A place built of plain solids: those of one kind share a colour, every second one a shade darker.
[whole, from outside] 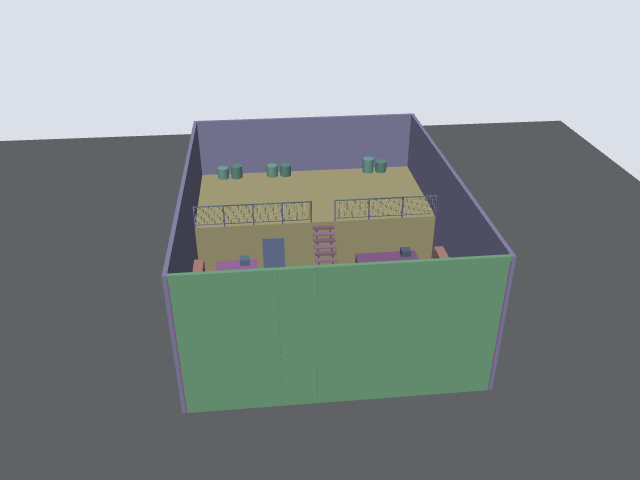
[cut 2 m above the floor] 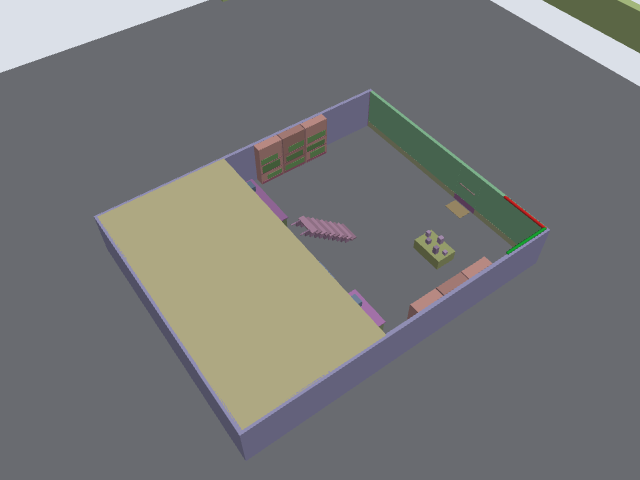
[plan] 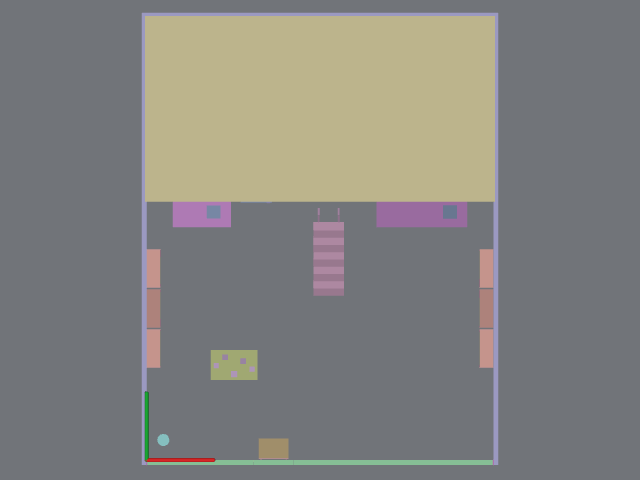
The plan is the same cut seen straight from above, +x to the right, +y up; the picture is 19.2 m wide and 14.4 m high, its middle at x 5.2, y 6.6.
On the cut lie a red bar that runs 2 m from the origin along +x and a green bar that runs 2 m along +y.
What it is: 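A toy shop at street level behind a glazed front, one room two levels high, with a raised rear level reached by one straight flight, fitted out in the 1990s to 2020s; 10.4 x 13.3 m, 5.48 m high throughout; its front glazed onto the street; the raised level 2.73 m over the floor, over the rear 5.5 m, open to the hall behind a guard 1.0 m high along its edge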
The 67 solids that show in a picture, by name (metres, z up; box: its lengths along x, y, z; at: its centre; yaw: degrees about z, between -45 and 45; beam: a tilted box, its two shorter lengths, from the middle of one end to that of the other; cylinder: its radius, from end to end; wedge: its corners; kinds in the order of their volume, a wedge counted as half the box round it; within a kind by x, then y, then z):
{
 "upper_1": {"box": [10.5, 5.57, 2.78], "at": [5.2, 10.54, 1.34]},
 "street_hedge_1": {"box": [39.8, 0.6, 2.25], "at": [5.2, -16.3, 1.07]},
 "wall_1": {"box": [0.15, 13.57, 5.53], "at": [-0.07, 6.63, 2.71]},
 "wall_2": {"box": [10.7, 0.15, 5.53], "at": [5.2, 13.35, 2.71]},
 "wall_3": {"box": [0.15, 13.57, 5.53], "at": [10.47, 6.63, 2.71]},
 "window_wall_1": {"box": [3.21, 0.15, 5.53], "at": [1.6, -0.07, 2.71]},
 "window_wall_2": {"box": [1.2, 0.15, 5.53], "at": [3.81, -0.07, 2.71]},
 "window_wall_3": {"box": [5.99, 0.15, 5.53], "at": [7.41, -0.07, 2.71]},
 "shelves_body_1": {"box": [0.4, 1.16, 2.1], "at": [0.2, 3.35, 1.0]},
 "shelves_body_2": {"box": [0.4, 1.16, 2.1], "at": [0.2, 4.54, 1.0]},
 "shelves_body_3": {"box": [0.4, 1.16, 2.1], "at": [0.2, 5.75, 1.0]},
 "shelves_body_4": {"box": [0.4, 1.16, 2.1], "at": [10.2, 3.35, 1.0]},
 "shelves_body_5": {"box": [0.4, 1.16, 2.1], "at": [10.2, 4.54, 1.0]},
 "shelves_body_6": {"box": [0.4, 1.16, 2.1], "at": [10.2, 5.75, 1.0]},
 "shelves_goods_1": {"box": [0.41, 0.82, 0.35], "at": [10.2, 3.28, 0.31]},
 "shelves_goods_2": {"box": [0.41, 1.0, 0.32], "at": [10.2, 3.34, 1.25]},
 "shelves_goods_3": {"box": [0.41, 0.99, 0.29], "at": [10.2, 3.38, 0.75]},
 "shelves_goods_4": {"box": [0.41, 0.82, 0.33], "at": [10.2, 4.43, 1.26]},
 "shelves_goods_5": {"box": [0.41, 1.04, 0.28], "at": [10.2, 4.54, 0.27]},
 "shelves_goods_6": {"box": [0.41, 0.89, 0.29], "at": [10.2, 4.54, 0.76]},
 "shelves_goods_7": {"box": [0.41, 0.76, 0.26], "at": [10.2, 5.63, 0.26]},
 "shelves_goods_8": {"box": [0.41, 0.91, 0.39], "at": [10.2, 5.77, 0.81]},
 "shelves_goods_9": {"box": [0.41, 0.85, 0.29], "at": [10.2, 5.84, 1.24]},
 "upper_bin_1": {"cylinder": 0.27, "from": [1.07, 12.84, 2.73], "to": [1.07, 12.84, 3.24]},
 "upper_bin_2": {"cylinder": 0.27, "from": [1.73, 12.84, 2.73], "to": [1.73, 12.84, 3.33]},
 "upper_bin_3": {"cylinder": 0.27, "from": [3.47, 12.84, 2.73], "to": [3.47, 12.84, 3.28]},
 "upper_bin_4": {"cylinder": 0.27, "from": [4.13, 12.84, 2.73], "to": [4.13, 12.84, 3.29]},
 "upper_bin_5": {"cylinder": 0.27, "from": [8.27, 12.84, 2.73], "to": [8.27, 12.84, 3.42]},
 "upper_bin_6": {"cylinder": 0.27, "from": [8.93, 12.84, 2.73], "to": [8.93, 12.84, 3.26]},
 "table_1": {"box": [1.4, 0.9, 0.55], "at": [2.62, 2.85, 0.23]},
 "shelves_shelf_1": {"box": [0.41, 1.1, 0.18], "at": [10.19, 3.35, 0.04]},
 "shelves_shelf_2": {"box": [0.41, 1.1, 0.18], "at": [10.19, 4.54, 0.04]},
 "shelves_shelf_3": {"box": [0.41, 1.1, 0.18], "at": [10.19, 5.75, 0.04]},
 "stair_step_1": {"box": [0.92, 0.26, 0.07], "at": [5.46, 5.06, 0.16]},
 "stair_step_2": {"box": [0.92, 0.26, 0.07], "at": [5.46, 5.27, 0.36]},
 "stair_step_3": {"box": [0.92, 0.26, 0.07], "at": [5.46, 5.49, 0.55]},
 "stair_step_4": {"box": [0.92, 0.26, 0.07], "at": [5.46, 5.71, 0.75]},
 "stair_step_5": {"box": [0.92, 0.26, 0.07], "at": [5.46, 5.93, 0.94]},
 "stair_step_6": {"box": [0.92, 0.26, 0.07], "at": [5.46, 6.14, 1.14]},
 "stair_step_7": {"box": [0.92, 0.26, 0.07], "at": [5.46, 6.36, 1.33]},
 "stair_step_8": {"box": [0.92, 0.26, 0.07], "at": [5.46, 6.58, 1.53]},
 "stair_step_9": {"box": [0.92, 0.26, 0.07], "at": [5.46, 6.79, 1.72]},
 "stair_step_10": {"box": [0.92, 0.26, 0.07], "at": [5.46, 7.01, 1.92]},
 "stair_step_11": {"box": [0.92, 0.26, 0.07], "at": [5.46, 7.23, 2.11]},
 "stair_step_12": {"box": [0.92, 0.26, 0.07], "at": [5.46, 7.44, 2.31]},
 "stair_step_13": {"box": [0.92, 0.24, 0.07], "at": [5.46, 7.65, 2.5]},
 "stallriser_1": {"box": [3.21, 0.05, 0.35], "at": [1.6, -0.02, 0.12]},
 "stallriser_2": {"box": [5.99, 0.05, 0.35], "at": [7.41, -0.02, 0.12]},
 "counter_top_1": {"box": [1.75, 0.78, 0.04], "at": [1.66, 7.37, 1.02]},
 "counter_top_2": {"box": [2.73, 0.78, 0.04], "at": [8.26, 7.37, 1.02]},
 "shelves_cheek_1": {"box": [0.41, 0.032, 2.1], "at": [0.21, 6.31, 1.0]},
 "shelves_cheek_2": {"box": [0.41, 0.032, 2.1], "at": [10.19, 3.91, 1.0]},
 "shelves_cheek_3": {"box": [0.41, 0.032, 2.1], "at": [10.19, 5.11, 1.0]},
 "shelves_cheek_4": {"box": [0.41, 0.032, 2.1], "at": [10.19, 6.31, 1.0]},
 "till_1": {"box": [0.42, 0.4, 0.28], "at": [2.01, 7.44, 1.18]},
 "till_2": {"box": [0.42, 0.4, 0.28], "at": [9.1, 7.44, 1.18]},
 "front_corner_1": {"box": [0.04, 0.17, 5.38], "at": [0.0, -0.07, 2.64]},
 "front_corner_2": {"box": [0.04, 0.17, 5.38], "at": [10.4, -0.07, 2.64]},
 "service_door_1": {"box": [0.95, 0.03, 2.1], "at": [3.29, 7.74, 1.0]},
 "plant_pot_1": {"cylinder": 0.18, "from": [0.5, 0.6, 0.0], "to": [0.5, 0.6, 0.38]},
 "door_mat_1": {"box": [0.9, 0.6, 0.07], "at": [3.81, 0.35, -0.02]},
 "street_door_kick_1": {"box": [1.2, 0.05, 0.35], "at": [3.81, -0.02, 0.12]},
 "cube_1": {"box": [0.17, 0.17, 0.34], "at": [2.35, 3.08, 0.67]},
 "cube_2": {"box": [0.19, 0.19, 0.31], "at": [2.62, 2.57, 0.65]},
 "upper_guard_rail_1": {"box": [1.47, 0.044, 0.044], "at": [6.7, 7.78, 3.71]},
 "upper_guard_rail_2": {"box": [1.47, 0.044, 0.044], "at": [8.17, 7.78, 3.71]},
 "upper_guard_rail_3": {"box": [1.47, 0.044, 0.044], "at": [9.64, 7.78, 3.71]}
}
